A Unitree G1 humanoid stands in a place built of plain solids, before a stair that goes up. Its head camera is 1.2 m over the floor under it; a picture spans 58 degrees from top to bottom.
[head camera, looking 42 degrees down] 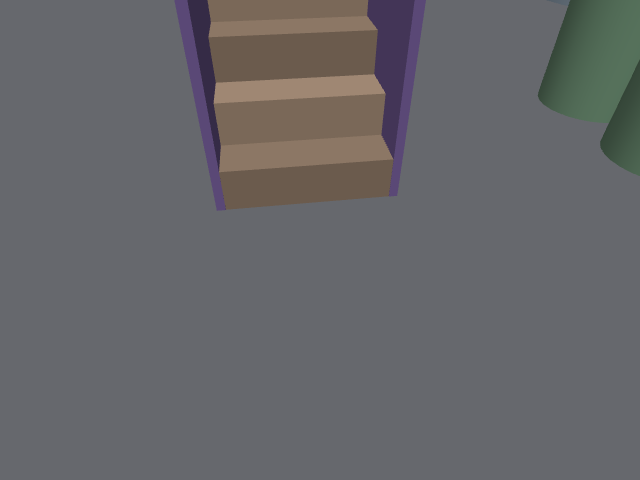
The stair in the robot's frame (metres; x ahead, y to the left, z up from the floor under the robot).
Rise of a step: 0.20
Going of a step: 0.22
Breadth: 0.83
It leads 8 degrees to the left of straight ahead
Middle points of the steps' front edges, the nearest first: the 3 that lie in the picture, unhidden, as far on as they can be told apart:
1.58 0.05 0.20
1.81 0.08 0.40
2.03 0.11 0.60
